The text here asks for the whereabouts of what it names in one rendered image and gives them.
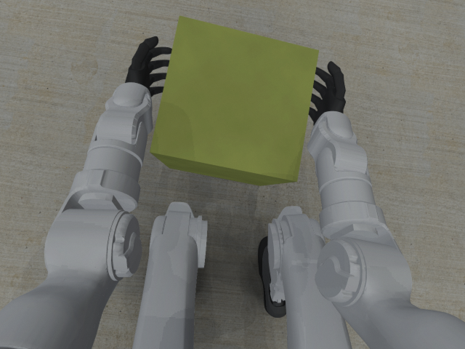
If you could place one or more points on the robot left upper arm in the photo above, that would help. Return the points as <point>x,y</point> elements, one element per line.
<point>88,252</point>

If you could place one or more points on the robot right thigh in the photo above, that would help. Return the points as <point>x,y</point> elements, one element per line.
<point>312,321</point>

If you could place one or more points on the robot left forearm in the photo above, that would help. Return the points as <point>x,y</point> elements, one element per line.
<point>109,179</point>

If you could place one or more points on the right robot shin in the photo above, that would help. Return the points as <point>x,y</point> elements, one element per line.
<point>276,284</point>

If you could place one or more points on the robot right hand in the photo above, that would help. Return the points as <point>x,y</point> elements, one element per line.
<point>332,96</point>

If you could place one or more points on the robot left hand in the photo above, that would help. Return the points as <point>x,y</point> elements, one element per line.
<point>141,67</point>

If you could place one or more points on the carton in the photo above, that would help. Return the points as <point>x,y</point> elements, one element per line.
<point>234,105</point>

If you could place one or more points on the robot right forearm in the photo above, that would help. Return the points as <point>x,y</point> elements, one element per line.
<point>341,166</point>

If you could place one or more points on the robot right upper arm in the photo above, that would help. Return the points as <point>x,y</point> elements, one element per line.
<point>370,285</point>

